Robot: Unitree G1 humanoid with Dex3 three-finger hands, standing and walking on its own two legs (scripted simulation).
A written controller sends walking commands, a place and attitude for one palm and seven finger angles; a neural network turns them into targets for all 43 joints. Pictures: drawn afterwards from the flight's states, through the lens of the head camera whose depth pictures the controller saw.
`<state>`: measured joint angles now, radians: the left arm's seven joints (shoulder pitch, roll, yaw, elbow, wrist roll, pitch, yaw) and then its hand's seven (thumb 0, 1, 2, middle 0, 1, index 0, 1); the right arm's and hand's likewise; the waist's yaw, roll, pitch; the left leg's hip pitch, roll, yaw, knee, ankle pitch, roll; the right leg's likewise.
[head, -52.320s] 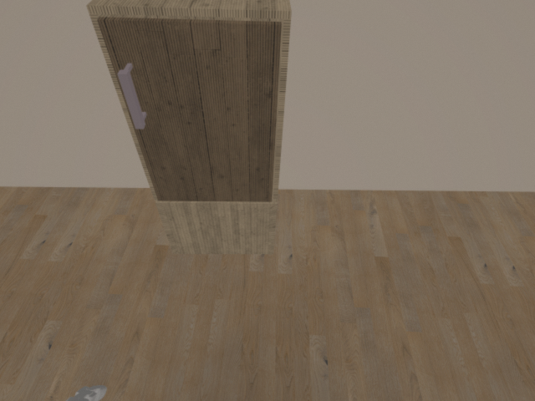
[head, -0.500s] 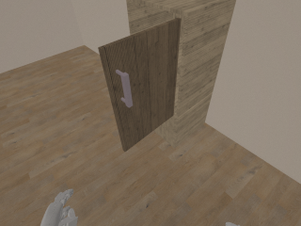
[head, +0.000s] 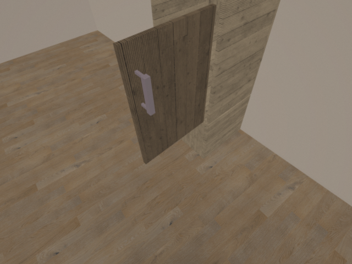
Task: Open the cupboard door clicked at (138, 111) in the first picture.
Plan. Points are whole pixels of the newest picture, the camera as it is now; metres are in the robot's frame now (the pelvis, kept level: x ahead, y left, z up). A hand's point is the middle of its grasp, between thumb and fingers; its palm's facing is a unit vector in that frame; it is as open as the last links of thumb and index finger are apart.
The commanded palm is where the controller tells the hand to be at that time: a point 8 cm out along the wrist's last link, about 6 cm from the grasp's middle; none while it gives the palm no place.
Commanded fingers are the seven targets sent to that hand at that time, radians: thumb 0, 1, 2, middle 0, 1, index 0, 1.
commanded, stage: let the arm hang, fingers relaxed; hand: left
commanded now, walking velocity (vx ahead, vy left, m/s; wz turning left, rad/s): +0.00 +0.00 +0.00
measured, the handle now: (144, 93) +0.61 +0.14 +0.03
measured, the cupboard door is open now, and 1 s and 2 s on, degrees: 91 91 91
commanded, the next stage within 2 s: look to check the result in 0.42 s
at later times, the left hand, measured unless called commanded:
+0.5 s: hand out of the picture +0.04 +0.19 -0.17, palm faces +0.00 -0.97 -0.24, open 7.4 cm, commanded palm none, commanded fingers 0.00 0.90 0.90 -0.20 -0.30 -0.20 -0.30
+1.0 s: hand out of the picture +0.07 +0.22 -0.16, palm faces -0.01 -0.95 -0.31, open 7.4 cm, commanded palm none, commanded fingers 0.00 0.90 0.90 -0.20 -0.30 -0.20 -0.30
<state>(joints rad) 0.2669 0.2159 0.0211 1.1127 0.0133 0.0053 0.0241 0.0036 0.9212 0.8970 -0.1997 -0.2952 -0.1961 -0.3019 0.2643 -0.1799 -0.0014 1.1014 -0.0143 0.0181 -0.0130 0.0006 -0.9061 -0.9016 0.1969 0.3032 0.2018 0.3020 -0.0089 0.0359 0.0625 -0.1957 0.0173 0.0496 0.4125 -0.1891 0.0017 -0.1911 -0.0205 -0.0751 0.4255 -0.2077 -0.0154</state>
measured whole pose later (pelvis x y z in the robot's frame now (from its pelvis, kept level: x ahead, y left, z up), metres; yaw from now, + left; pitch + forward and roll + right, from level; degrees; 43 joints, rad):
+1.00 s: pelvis +0.02 -0.01 +0.01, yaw +0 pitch -2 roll +0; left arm 0.15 0.27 0.02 1.14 0.02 -0.02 0.01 0.01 0.91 0.90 -0.20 -0.30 -0.20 -0.30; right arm 0.15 -0.27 -0.01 1.13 -0.01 0.00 -0.01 0.00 -0.90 -0.90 0.20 0.30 0.20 0.30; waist -0.01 0.02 0.06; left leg -0.13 0.02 0.05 0.32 -0.16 -0.01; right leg -0.13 -0.01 -0.07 0.34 -0.19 -0.02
